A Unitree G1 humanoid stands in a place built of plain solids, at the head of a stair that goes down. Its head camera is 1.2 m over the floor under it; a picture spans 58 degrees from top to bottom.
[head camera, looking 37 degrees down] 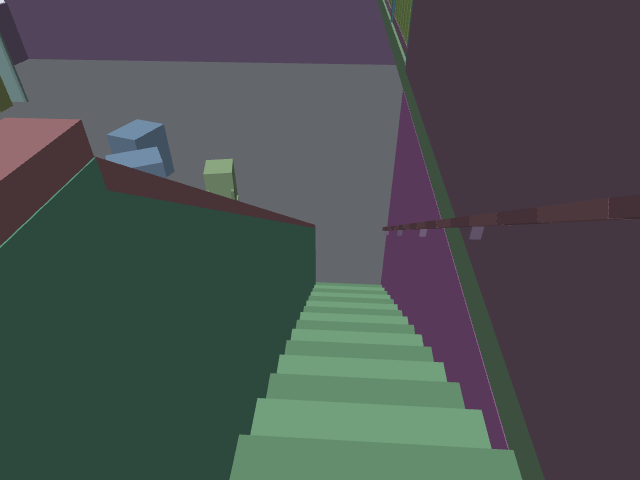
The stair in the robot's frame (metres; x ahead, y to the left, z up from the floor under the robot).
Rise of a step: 0.19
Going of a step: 0.26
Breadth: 0.90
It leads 3 degrees to the right of straight ahead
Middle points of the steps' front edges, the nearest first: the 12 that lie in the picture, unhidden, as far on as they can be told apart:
0.74 -0.18 -0.19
0.99 -0.19 -0.37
1.25 -0.21 -0.56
1.51 -0.22 -0.75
1.76 -0.24 -0.93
2.02 -0.25 -1.12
2.28 -0.27 -1.31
2.54 -0.28 -1.50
2.79 -0.30 -1.68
3.05 -0.31 -1.87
3.31 -0.33 -2.06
3.56 -0.34 -2.24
